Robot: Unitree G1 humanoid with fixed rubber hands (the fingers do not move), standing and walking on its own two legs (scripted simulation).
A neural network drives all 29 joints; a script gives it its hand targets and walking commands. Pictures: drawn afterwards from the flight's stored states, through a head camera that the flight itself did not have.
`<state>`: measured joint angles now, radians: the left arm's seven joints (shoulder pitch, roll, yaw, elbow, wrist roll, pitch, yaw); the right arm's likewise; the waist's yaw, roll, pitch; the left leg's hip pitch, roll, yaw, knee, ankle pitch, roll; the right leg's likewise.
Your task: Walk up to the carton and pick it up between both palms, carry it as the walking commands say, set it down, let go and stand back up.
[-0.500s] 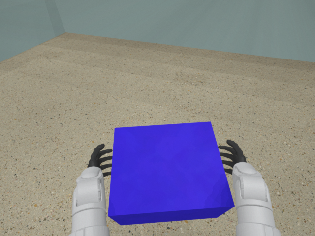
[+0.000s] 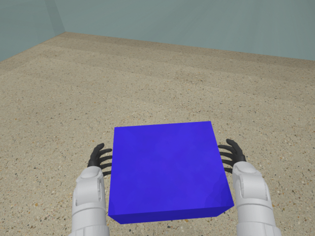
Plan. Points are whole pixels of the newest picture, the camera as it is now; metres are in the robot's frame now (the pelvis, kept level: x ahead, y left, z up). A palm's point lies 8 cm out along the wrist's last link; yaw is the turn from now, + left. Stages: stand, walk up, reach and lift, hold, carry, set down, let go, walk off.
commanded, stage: hold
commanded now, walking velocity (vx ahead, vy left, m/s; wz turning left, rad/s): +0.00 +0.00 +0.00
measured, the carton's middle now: (165, 172) +0.32 +0.00 -0.03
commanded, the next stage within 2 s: carry in 0.90 s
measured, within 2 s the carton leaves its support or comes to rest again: neither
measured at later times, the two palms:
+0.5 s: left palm (95, 171) +0.28 +0.19 +0.05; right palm (238, 167) +0.27 -0.18 +0.04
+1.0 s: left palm (96, 169) +0.28 +0.19 +0.04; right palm (236, 164) +0.28 -0.18 +0.04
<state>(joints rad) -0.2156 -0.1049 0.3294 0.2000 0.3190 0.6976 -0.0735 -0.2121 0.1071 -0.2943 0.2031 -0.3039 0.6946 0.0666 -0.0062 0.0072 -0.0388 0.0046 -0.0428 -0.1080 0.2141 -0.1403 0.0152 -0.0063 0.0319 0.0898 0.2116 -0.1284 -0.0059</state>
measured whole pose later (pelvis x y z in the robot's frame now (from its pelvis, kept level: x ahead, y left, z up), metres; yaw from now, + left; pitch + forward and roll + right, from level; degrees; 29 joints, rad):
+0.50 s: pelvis +0.00 +0.00 +0.00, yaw +0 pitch -4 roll +0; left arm -0.21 -0.11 0.33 0.19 0.32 0.70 -0.07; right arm -0.21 0.11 -0.29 0.20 -0.31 0.70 0.07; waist -0.01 0.00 -0.04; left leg 0.01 -0.04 -0.10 0.21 -0.14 0.02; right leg 0.00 0.03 0.09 0.21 -0.13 0.00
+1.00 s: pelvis -0.01 +0.00 -0.01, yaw +1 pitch +0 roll +0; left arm -0.26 -0.10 0.28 0.18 0.24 0.71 0.07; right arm -0.25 0.09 -0.27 0.16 -0.25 0.72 0.01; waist -0.01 0.01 -0.08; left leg -0.21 -0.05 -0.10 0.45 -0.23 0.01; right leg -0.21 0.04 0.07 0.43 -0.22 0.00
